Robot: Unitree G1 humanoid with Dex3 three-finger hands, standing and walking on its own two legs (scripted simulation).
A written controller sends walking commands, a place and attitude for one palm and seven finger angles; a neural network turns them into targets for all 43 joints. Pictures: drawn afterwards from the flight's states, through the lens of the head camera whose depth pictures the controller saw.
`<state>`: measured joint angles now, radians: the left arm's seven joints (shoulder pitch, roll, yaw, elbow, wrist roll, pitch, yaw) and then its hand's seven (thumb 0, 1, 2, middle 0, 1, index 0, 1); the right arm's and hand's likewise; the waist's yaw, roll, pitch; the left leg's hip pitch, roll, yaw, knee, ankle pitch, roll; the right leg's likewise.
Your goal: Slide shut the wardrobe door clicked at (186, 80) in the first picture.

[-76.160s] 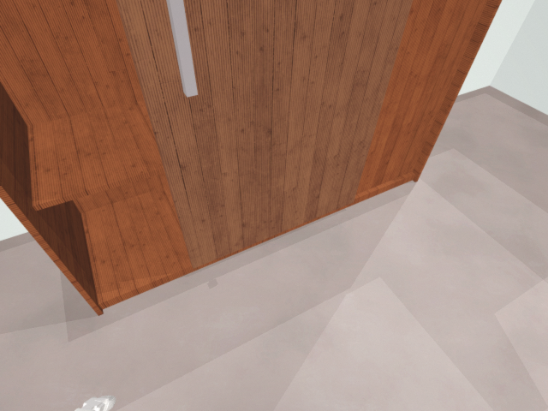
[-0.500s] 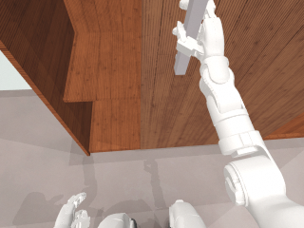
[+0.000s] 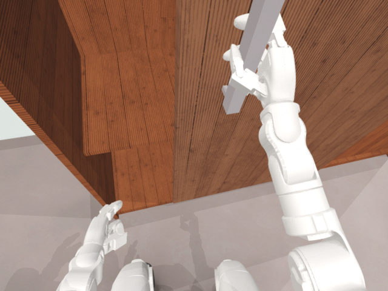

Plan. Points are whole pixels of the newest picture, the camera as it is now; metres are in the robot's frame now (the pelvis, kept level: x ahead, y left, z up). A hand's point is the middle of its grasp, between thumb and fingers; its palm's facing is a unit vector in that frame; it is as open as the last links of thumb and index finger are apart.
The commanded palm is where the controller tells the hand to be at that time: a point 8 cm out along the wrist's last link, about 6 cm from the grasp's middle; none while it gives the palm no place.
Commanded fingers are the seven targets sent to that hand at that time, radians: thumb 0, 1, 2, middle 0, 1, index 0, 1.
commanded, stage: step sideways, sliding the door along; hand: right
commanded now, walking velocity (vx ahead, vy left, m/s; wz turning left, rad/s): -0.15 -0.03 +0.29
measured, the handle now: (243, 51) +0.46 -0.09 +0.20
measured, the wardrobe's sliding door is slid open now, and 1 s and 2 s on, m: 0.27 0.00 0.00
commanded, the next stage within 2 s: stop walking and hold the door there in 1.38 s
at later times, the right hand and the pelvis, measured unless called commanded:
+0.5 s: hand (135, 92) +0.37 +0.08 +0.20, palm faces -0.30 +0.95 -0.07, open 7.3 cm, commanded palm +0.36 +0.08 +0.21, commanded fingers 0.00 -0.90 -0.90 0.45 1.40 0.45 1.40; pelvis -0.01 +0.05 +0.00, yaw +4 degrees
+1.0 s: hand (52, 101) +0.35 +0.18 +0.20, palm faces -0.27 +0.96 -0.10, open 7.2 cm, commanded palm +0.34 +0.19 +0.21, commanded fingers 0.00 -0.90 -0.90 0.45 1.40 0.45 1.40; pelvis -0.08 +0.15 +0.00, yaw +10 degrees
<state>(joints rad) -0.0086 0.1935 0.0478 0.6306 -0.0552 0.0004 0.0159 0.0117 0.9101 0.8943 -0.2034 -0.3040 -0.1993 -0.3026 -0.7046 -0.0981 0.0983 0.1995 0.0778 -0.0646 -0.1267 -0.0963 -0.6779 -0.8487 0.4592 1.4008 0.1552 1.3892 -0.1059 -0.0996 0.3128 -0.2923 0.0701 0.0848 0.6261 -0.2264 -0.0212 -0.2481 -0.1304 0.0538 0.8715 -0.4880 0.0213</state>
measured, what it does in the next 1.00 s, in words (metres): steps to the left: right foot, then left foot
